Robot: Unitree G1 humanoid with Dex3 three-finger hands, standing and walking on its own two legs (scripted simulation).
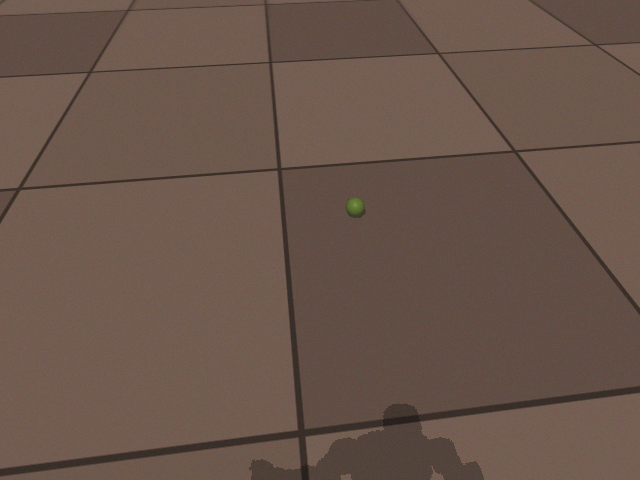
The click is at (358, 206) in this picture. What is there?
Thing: free ball
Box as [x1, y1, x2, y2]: [346, 197, 364, 215]
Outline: 353,197 347,201 346,210 352,215 357,215 362,212 364,205 361,199
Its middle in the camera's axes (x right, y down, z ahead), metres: +0.16 -0.15 +1.77
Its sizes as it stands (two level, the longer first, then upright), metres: 0.086 0.086 0.086
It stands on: the floor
